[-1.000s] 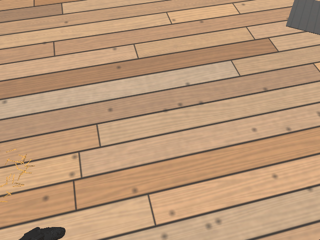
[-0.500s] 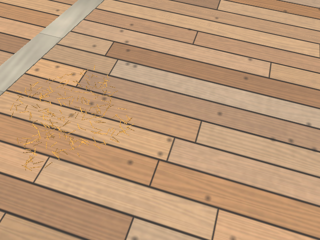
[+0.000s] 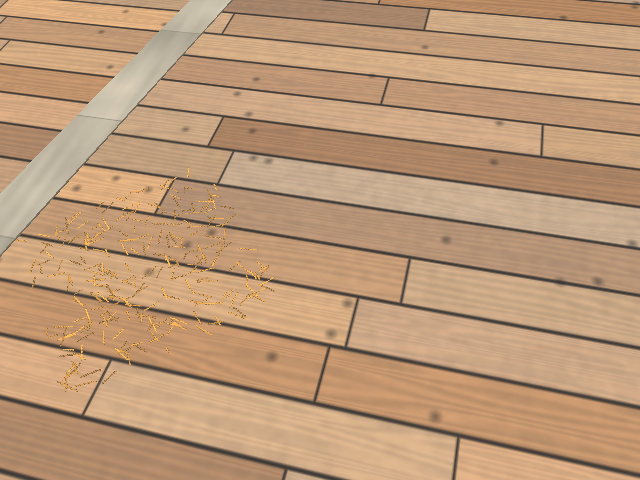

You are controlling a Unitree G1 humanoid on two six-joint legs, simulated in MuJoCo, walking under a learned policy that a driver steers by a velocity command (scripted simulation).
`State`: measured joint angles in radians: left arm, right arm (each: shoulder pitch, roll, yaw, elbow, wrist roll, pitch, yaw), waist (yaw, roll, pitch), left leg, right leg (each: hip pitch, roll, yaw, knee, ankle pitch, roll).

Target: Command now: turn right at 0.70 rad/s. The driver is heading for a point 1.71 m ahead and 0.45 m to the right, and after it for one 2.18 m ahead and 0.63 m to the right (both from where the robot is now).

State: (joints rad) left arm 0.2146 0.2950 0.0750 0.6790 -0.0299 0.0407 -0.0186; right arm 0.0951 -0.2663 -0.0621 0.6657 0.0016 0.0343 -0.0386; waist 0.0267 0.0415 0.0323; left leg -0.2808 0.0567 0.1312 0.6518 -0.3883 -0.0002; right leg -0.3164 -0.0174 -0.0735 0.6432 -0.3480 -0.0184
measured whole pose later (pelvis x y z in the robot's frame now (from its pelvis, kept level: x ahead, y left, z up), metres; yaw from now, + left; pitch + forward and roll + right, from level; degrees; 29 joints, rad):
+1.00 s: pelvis +0.12 -0.10 +0.01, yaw -34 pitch +3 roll +0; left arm 0.29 0.25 0.01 0.63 0.05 -0.05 0.00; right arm 0.35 -0.29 -0.08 0.78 -0.02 -0.01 0.05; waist -0.02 0.03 -0.04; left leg -0.49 -0.01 -0.08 1.06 -0.31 0.06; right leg -0.21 -0.02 -0.06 0.50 -0.34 -0.01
